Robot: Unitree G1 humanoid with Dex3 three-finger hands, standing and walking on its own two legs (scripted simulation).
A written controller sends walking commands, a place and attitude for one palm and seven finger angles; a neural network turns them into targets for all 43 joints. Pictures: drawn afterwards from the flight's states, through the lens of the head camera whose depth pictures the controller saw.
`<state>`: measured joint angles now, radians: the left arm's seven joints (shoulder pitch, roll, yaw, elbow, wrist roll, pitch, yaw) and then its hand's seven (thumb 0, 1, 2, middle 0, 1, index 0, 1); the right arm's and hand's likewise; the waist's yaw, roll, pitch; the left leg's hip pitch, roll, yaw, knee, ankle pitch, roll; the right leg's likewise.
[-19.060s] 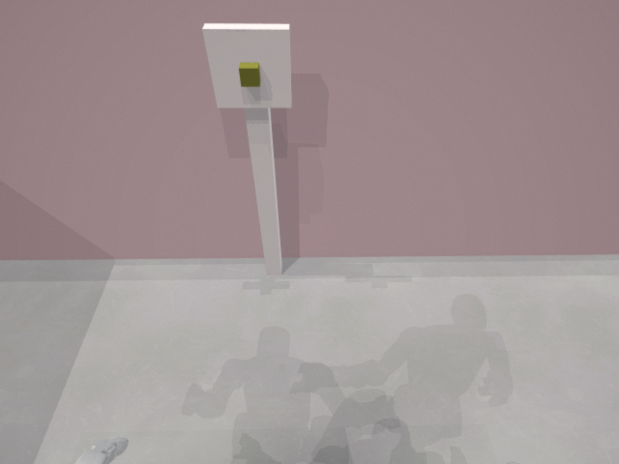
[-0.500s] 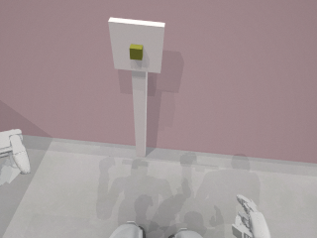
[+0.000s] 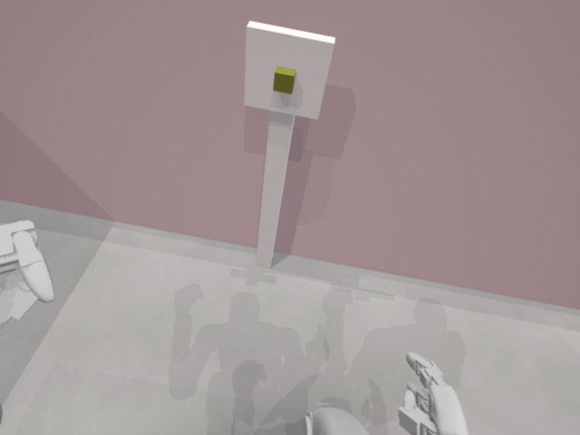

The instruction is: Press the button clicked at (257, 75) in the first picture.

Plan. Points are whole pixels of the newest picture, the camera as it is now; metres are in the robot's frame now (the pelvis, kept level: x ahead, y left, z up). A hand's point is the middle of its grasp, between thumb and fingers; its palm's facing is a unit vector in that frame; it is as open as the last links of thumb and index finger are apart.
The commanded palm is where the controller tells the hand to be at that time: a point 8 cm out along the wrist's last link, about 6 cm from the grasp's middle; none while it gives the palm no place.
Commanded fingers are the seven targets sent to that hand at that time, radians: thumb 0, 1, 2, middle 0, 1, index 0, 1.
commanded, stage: stop stepping back and stand still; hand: left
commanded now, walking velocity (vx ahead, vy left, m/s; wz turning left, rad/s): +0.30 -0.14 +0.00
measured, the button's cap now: (284, 79) +0.78 +0.07 +0.08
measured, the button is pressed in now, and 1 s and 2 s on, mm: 0 0 0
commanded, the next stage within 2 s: let the arm hang, fingers relaxed in 0.64 s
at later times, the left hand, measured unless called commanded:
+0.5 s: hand (102, 342) +0.16 +0.19 +0.17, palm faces +0.30 -0.86 -0.40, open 3.1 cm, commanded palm +0.12 +0.24 +0.18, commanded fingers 0.00 0.90 0.90 -1.30 -1.50 -1.30 -1.50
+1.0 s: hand out of the picture +0.07 +0.16 -0.15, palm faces -0.10 -0.97 -0.22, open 3.1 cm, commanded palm none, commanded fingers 0.00 0.90 0.90 -0.79 -0.94 -0.79 -0.94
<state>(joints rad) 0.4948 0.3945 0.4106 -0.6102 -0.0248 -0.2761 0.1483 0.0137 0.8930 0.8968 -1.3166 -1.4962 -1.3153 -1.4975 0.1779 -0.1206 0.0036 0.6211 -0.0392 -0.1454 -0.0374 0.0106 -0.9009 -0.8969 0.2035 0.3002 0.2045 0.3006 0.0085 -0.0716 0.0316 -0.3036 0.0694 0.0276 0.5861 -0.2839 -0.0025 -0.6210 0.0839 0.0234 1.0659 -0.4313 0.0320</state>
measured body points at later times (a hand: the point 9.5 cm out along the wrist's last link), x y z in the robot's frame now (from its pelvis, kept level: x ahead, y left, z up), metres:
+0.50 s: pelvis -0.04 -0.03 +0.00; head -0.06 -0.01 +0.45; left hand +0.14 +0.23 +0.19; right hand +0.05 -0.31 -0.08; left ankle -0.01 +0.09 -0.73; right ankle -0.08 -0.11 -0.73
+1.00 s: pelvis -0.05 -0.02 -0.01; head -0.03 -0.01 +0.44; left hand +0.07 +0.21 -0.13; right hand +0.04 -0.28 -0.13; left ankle -0.01 +0.09 -0.73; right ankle -0.08 -0.11 -0.73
